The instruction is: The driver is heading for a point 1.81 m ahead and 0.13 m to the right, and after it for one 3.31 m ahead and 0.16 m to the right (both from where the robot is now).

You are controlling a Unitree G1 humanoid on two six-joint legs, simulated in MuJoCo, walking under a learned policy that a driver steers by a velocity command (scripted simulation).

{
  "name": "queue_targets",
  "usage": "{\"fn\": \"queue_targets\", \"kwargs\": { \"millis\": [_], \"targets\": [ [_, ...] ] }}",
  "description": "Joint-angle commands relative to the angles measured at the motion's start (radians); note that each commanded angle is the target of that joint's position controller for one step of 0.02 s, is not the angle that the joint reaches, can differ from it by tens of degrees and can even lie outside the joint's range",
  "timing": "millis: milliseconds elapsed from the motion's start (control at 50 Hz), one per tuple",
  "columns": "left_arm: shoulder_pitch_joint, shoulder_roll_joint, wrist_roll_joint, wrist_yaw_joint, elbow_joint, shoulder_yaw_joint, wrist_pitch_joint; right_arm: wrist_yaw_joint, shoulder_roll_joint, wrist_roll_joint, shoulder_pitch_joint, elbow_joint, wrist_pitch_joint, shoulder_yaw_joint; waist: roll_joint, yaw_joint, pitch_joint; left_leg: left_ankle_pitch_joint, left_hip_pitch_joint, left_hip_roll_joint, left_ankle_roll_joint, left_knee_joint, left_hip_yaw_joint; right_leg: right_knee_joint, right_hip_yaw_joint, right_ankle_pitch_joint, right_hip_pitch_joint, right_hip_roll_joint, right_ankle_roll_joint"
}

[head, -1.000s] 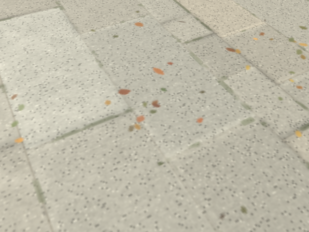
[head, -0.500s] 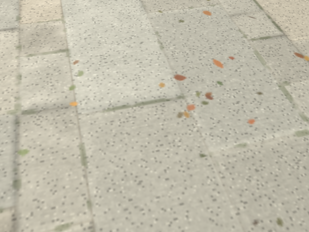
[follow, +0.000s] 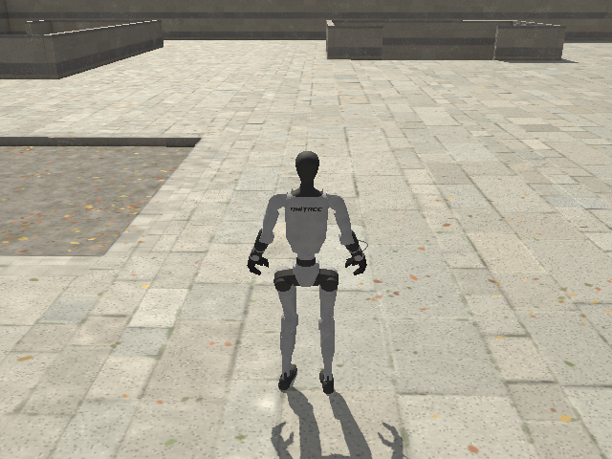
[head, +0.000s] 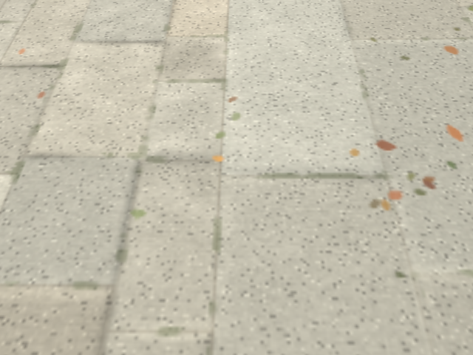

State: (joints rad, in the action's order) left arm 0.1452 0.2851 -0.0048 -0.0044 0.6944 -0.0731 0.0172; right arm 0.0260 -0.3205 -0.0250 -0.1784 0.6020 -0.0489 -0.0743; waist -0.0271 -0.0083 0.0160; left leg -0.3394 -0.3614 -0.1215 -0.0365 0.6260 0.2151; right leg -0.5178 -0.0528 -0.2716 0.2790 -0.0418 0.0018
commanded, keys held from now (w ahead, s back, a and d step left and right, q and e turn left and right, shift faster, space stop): w+q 0.10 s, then w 0.22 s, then w+e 0.68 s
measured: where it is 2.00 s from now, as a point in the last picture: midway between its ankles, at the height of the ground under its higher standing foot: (261, 221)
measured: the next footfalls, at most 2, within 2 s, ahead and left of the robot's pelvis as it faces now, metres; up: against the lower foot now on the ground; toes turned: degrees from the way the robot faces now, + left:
left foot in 0.42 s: +0.21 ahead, +0.19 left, +0.00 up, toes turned +9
right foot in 0.94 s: +0.54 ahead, -0.02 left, +0.00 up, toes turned -9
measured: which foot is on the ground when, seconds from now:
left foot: up 0.00-0.40, down 0.42-0.94, up 0.96-1.00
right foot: down 0.00-0.44, up 0.46-0.92, down 0.94-1.00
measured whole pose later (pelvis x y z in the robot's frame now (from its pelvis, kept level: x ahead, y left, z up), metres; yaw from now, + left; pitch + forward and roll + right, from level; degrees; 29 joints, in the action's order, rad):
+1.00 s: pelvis +0.41 +0.06 -0.02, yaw -9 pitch +1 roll +1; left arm 0.11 0.30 -0.02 0.05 0.60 -0.06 0.04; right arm 0.01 -0.29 -0.01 -0.32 0.80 0.07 -0.06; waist 0.01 -0.03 0.09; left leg -0.51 -0.13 0.02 0.02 1.07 -0.07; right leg -0.66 0.05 -0.17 0.51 -0.07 0.13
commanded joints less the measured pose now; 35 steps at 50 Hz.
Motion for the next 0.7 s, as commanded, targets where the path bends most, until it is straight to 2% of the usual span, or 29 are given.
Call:
{"fn": "queue_targets", "kwargs": {
  "millis": [20, 40, 60, 80, 100, 140, 200, 280, 340, 360, 380, 400, 420, 440, 460, 480, 500, 520, 540, 560, 600, 620, 660, 700],
  "targets": [
    [0.139, 0.234, 0.041, 0.003, -0.038, -0.063, 0.03, 0.003, -0.114, 0.008, 0.056, -0.121, 0.039, -0.031, 0.254, 0.049, -0.013, -0.243, -0.422, 0.045, 0.009, 0.35, -0.02, 0.342, -0.603, -0.417, -0.212, 0.454, 0.261],
    [0.075, 0.185, 0.03, -0.005, -0.057, -0.049, 0.041, -0.001, -0.159, 0.01, 0.052, -0.107, 0.045, -0.046, 0.208, 0.023, 0.033, -0.152, -0.43, 0.09, 0.02, 0.43, -0.021, 0.347, -0.527, -0.442, -0.176, 0.421, 0.243],
    [0.038, 0.151, 0.012, -0.016, -0.064, -0.039, 0.045, -0.004, -0.162, 0.013, 0.017, -0.078, 0.044, -0.052, 0.192, 0.005, 0.044, -0.083, -0.438, 0.101, 0.04, 0.466, -0.041, 0.345, -0.429, -0.399, -0.187, 0.361, 0.196],
    [0.033, 0.134, 0.002, -0.025, -0.069, -0.033, 0.045, -0.007, -0.151, 0.016, 0.002, -0.064, 0.043, -0.052, 0.181, 0.008, 0.031, -0.03, -0.449, 0.11, 0.059, 0.501, -0.06, 0.339, -0.353, -0.341, -0.215, 0.327, 0.164],
    [0.056, 0.127, 0.001, -0.031, -0.063, -0.027, 0.047, -0.014, -0.125, 0.015, 0.012, -0.063, 0.046, -0.045, 0.167, 0.026, 0.037, 0.023, -0.458, 0.123, 0.072, 0.537, -0.079, 0.348, -0.286, -0.266, -0.218, 0.31, 0.154],
    [0.128, 0.122, 0.01, -0.03, -0.043, -0.023, 0.057, -0.022, -0.07, 0.01, 0.039, -0.067, 0.06, -0.027, 0.142, 0.054, 0.038, 0.095, -0.449, 0.129, 0.081, 0.527, -0.102, 0.367, -0.204, -0.187, -0.214, 0.285, 0.159],
    [0.19, 0.129, 0.01, -0.018, -0.017, -0.024, 0.064, -0.028, -0.038, 0.006, 0.079, -0.073, 0.079, -0.011, 0.142, 0.081, 0.053, 0.148, -0.447, 0.138, 0.089, 0.385, -0.113, 0.389, -0.139, -0.092, -0.247, 0.284, 0.182],
    [0.195, 0.178, -0.01, -0.008, 0.006, -0.034, 0.059, -0.049, -0.006, 0.01, 0.147, -0.084, 0.099, 0.011, 0.156, 0.092, 0.069, 0.184, -0.283, 0.17, 0.085, 0.127, -0.208, 0.394, -0.04, 0.043, -0.187, 0.279, 0.181],
    [0.241, 0.202, -0.029, 0.003, 0.033, -0.038, 0.054, -0.063, -0.021, -0.002, 0.171, -0.09, 0.108, 0.013, 0.168, 0.098, 0.082, 0.13, -0.161, 0.158, 0.053, 0.005, -0.237, 0.371, -0.042, 0.075, -0.169, 0.308, 0.184],
    [0.246, 0.208, -0.035, 0.006, 0.042, -0.038, 0.048, -0.066, -0.035, -0.006, 0.16, -0.091, 0.112, 0.008, 0.173, 0.081, 0.084, 0.113, -0.118, 0.149, 0.034, -0.039, -0.238, 0.356, -0.06, 0.095, -0.17, 0.324, 0.183],
    [0.235, 0.214, -0.039, 0.007, 0.047, -0.037, 0.041, -0.067, -0.05, -0.008, 0.11, -0.079, 0.117, -0.001, 0.17, 0.038, 0.07, 0.129, -0.032, 0.133, 0.015, -0.098, -0.247, 0.316, -0.064, 0.154, -0.158, 0.33, 0.172],
    [0.225, 0.206, -0.039, 0.007, 0.05, -0.03, 0.038, -0.063, -0.079, -0.008, 0.014, -0.048, 0.12, -0.018, 0.148, -0.023, 0.021, 0.169, 0.128, 0.108, -0.009, -0.159, -0.261, 0.212, -0.038, 0.3, -0.126, 0.305, 0.149],
    [0.23, 0.164, -0.032, 0.008, 0.052, -0.014, 0.042, -0.052, -0.13, -0.005, -0.127, -0.008, 0.119, -0.045, 0.105, -0.093, -0.079, 0.184, 0.349, 0.125, -0.036, -0.169, -0.233, 0.009, 0.023, 0.386, -0.057, 0.241, 0.11],
    [0.218, 0.071, 0.005, 0.012, 0.008, 0.022, 0.049, -0.033, -0.211, 0.019, -0.313, 0.01, 0.111, -0.064, -0.079, -0.16, -0.266, 0.146, 0.646, 0.379, -0.1, -0.158, 0.045, -0.362, 0.078, 0.081, 0.156, 0.166, 0.051],
    [0.268, 0.026, -0.021, 0.004, -0.024, 0.032, 0.068, -0.034, -0.261, 0.037, -0.319, 0.009, 0.114, -0.066, -0.286, -0.109, -0.322, -0.074, 0.715, 0.556, -0.226, -0.316, 0.46, -0.627, 0.006, -0.316, 0.429, 0.023, 0.014],
    [0.221, 0.141, -0.048, 0.002, -0.012, 0.0, 0.074, -0.04, -0.169, 0.031, -0.286, 0.016, 0.125, -0.043, -0.159, -0.128, -0.221, -0.15, 0.611, 0.532, -0.217, -0.355, 0.416, -0.744, -0.088, -0.266, 0.496, 0.069, 0.016],
    [0.179, 0.156, -0.054, 0.007, -0.024, -0.008, 0.072, -0.041, -0.115, 0.022, -0.224, 0.022, 0.13, -0.024, -0.153, -0.097, -0.117, -0.117, 0.521, 0.495, -0.185, -0.365, 0.258, -0.742, -0.073, -0.169, 0.528, 0.111, 0.027],
    [0.166, 0.14, -0.043, 0.006, -0.014, -0.007, 0.066, -0.043, -0.076, 0.019, -0.163, 0.022, 0.134, -0.011, -0.105, -0.066, -0.066, -0.039, 0.434, 0.442, -0.16, -0.39, 0.154, -0.713, -0.061, -0.08, 0.5, 0.145, 0.022],
    [0.159, 0.132, -0.031, 0.007, -0.011, -0.01, 0.057, -0.045, -0.054, 0.024, -0.115, 0.025, 0.139, -0.006, -0.109, -0.04, -0.02, 0.048, 0.362, 0.403, -0.144, -0.421, 0.064, -0.672, -0.059, -0.014, 0.472, 0.164, 0.014],
    [0.176, 0.116, -0.032, 0.012, 0.0, -0.011, 0.046, -0.043, -0.036, 0.032, -0.087, 0.03, 0.147, -0.004, -0.114, -0.015, -0.005, 0.136, 0.313, 0.374, -0.129, -0.444, -0.012, -0.663, -0.06, 0.038, 0.424, 0.175, 0.009],
    [0.191, 0.075, -0.032, 0.016, 0.011, -0.004, 0.028, -0.038, -0.032, 0.037, -0.077, 0.05, 0.165, -0.008, -0.083, 0.008, 0.007, 0.306, 0.276, 0.362, -0.13, -0.465, -0.111, -0.66, -0.057, 0.094, 0.41, 0.166, -0.005],
    [0.181, 0.068, -0.03, 0.016, 0.007, -0.003, 0.023, -0.036, -0.036, 0.038, -0.079, 0.061, 0.171, -0.011, -0.066, 0.012, 0.02, 0.362, 0.27, 0.36, -0.133, -0.473, -0.151, -0.644, -0.063, 0.118, 0.424, 0.161, -0.013],
    [0.135, 0.058, -0.024, 0.014, -0.014, 0.0, 0.021, -0.03, -0.047, 0.04, -0.083, 0.082, 0.174, -0.015, -0.043, 0.009, 0.048, 0.411, 0.271, 0.359, -0.136, -0.488, -0.211, -0.553, -0.073, 0.184, 0.459, 0.151, -0.024],
    [0.072, 0.048, -0.021, 0.024, -0.037, 0.008, 0.026, -0.025, -0.06, 0.037, -0.078, 0.096, 0.171, -0.017, -0.036, -0.004, 0.073, 0.416, 0.266, 0.341, -0.124, -0.503, -0.275, -0.395, -0.046, 0.281, 0.44, 0.142, -0.021]
  ]
}}
Keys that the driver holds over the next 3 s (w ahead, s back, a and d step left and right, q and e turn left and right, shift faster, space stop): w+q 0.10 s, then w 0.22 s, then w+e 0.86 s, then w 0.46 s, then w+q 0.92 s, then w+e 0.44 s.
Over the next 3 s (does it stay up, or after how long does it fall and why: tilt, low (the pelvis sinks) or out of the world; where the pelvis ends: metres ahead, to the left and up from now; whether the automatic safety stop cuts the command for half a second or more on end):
stays up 1.49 -0.08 -0.02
